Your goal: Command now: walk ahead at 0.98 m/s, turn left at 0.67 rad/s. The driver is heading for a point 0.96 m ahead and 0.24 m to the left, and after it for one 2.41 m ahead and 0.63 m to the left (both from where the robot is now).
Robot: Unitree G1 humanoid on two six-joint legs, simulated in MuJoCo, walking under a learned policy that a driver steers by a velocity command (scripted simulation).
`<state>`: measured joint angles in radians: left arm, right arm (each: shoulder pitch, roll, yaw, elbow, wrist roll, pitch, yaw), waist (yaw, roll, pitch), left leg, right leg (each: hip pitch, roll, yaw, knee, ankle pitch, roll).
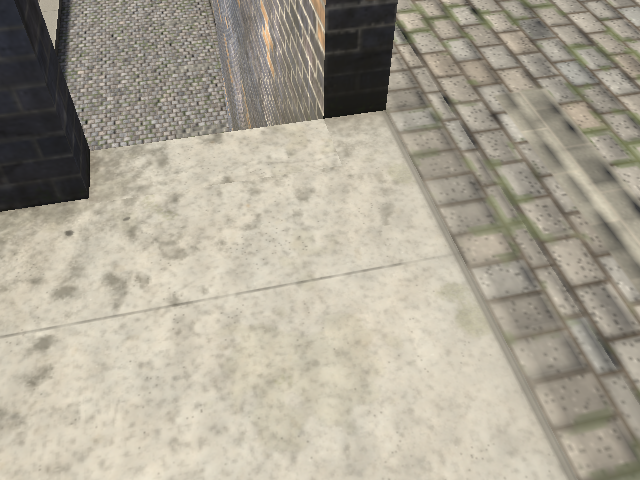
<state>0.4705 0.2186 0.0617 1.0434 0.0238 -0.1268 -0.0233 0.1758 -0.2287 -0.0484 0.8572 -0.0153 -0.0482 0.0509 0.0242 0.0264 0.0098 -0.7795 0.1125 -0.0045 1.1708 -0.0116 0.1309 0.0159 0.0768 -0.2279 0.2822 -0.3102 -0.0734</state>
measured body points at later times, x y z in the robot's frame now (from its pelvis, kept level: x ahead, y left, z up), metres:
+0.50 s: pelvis +0.45 +0.05 +0.00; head +0.48 +0.07 +0.45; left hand +0.63 +0.34 -0.05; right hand +0.51 -0.22 -0.13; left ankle +0.34 +0.03 -0.74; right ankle +0.71 -0.07 -0.67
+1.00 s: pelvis +0.86 +0.21 -0.01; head +0.89 +0.24 +0.44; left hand +0.62 +0.35 -0.13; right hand +1.21 +0.24 -0.05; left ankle +0.96 +0.41 -0.71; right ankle +0.80 +0.02 -0.74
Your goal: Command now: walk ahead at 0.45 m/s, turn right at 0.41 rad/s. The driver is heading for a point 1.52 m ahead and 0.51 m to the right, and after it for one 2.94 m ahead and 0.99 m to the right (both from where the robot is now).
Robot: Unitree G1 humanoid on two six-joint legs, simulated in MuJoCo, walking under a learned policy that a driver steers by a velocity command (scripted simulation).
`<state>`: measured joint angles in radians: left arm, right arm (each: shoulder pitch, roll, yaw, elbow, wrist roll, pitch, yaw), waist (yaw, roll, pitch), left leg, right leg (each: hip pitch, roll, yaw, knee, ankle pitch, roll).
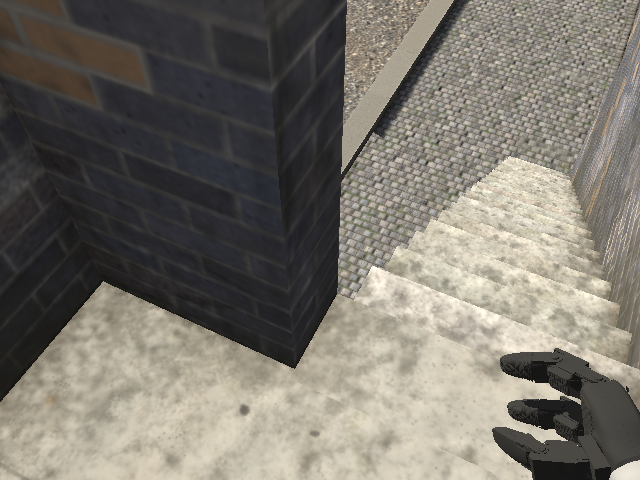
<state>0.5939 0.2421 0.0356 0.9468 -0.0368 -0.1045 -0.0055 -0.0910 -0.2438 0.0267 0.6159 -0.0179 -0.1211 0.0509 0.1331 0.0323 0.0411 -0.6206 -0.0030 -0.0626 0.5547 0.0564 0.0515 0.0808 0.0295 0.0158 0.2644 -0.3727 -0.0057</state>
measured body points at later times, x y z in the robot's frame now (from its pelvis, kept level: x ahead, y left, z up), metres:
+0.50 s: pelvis +0.20 -0.05 +0.01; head +0.22 -0.06 +0.46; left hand +0.45 +0.13 -0.09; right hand +0.22 -0.39 -0.06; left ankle +0.21 +0.11 -0.73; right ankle +0.21 -0.16 -0.73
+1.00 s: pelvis +0.20 -0.01 +0.00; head +0.24 -0.03 +0.44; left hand +0.50 +0.09 -0.11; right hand +0.09 -0.29 -0.12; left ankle +0.24 +0.08 -0.71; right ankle +0.21 -0.17 -0.73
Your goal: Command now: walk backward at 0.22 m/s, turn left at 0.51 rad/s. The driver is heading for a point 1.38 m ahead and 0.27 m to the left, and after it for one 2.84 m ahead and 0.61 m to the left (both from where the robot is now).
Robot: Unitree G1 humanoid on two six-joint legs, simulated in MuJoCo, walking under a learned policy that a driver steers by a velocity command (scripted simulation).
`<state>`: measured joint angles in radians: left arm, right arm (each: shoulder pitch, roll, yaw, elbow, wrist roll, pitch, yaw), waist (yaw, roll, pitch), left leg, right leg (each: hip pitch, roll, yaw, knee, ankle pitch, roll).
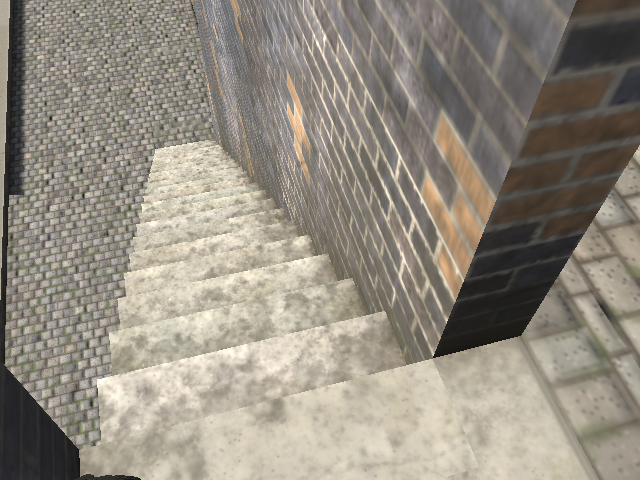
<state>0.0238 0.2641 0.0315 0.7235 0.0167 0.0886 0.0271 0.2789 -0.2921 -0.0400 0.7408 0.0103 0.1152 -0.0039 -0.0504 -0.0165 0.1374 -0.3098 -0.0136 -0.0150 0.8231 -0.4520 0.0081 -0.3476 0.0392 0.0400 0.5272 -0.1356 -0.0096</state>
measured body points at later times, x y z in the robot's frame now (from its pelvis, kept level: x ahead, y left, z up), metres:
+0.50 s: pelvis -0.09 +0.00 +0.01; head -0.06 +0.03 +0.46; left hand -0.13 +0.31 -0.11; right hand +0.15 -0.19 -0.07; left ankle -0.03 +0.12 -0.72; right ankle -0.10 -0.12 -0.73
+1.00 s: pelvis -0.12 +0.03 +0.02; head -0.10 +0.05 +0.47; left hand -0.08 +0.33 -0.09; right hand +0.12 -0.18 -0.04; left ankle -0.22 +0.11 -0.73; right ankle -0.11 -0.10 -0.64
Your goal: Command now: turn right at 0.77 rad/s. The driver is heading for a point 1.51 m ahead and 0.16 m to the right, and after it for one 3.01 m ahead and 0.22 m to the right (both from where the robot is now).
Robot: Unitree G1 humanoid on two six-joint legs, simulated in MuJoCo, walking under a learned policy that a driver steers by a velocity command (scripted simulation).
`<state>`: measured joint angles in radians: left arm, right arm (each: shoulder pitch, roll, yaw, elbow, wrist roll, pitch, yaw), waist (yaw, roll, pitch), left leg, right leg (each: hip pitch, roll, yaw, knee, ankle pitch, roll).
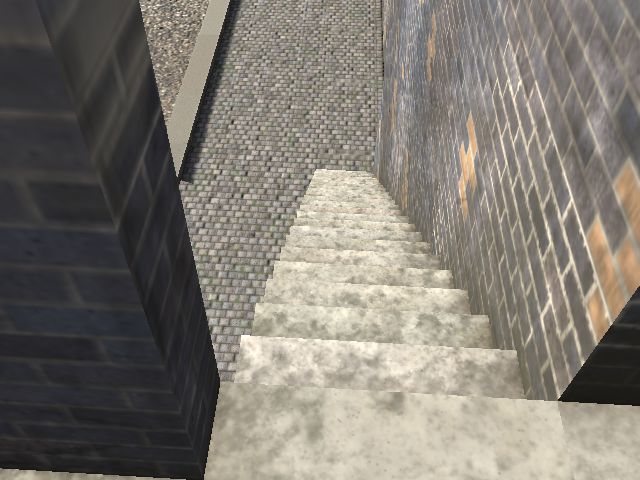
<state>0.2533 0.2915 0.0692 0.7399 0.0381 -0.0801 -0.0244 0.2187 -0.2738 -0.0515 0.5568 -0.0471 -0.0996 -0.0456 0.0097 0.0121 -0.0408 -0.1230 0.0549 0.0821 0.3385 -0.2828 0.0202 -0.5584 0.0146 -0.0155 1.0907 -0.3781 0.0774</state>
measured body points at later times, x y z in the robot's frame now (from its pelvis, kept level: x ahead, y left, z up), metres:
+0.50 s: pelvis +0.04 -0.08 +0.00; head +0.07 -0.09 +0.45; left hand +0.28 +0.13 -0.10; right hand +0.08 -0.39 -0.09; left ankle +0.09 +0.07 -0.68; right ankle +0.02 -0.15 -0.75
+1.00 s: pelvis +0.18 -0.01 -0.02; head +0.20 +0.01 +0.43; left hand +0.27 +0.28 -0.13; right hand +0.32 -0.27 -0.11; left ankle +0.19 +0.08 -0.75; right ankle +0.03 -0.15 -0.72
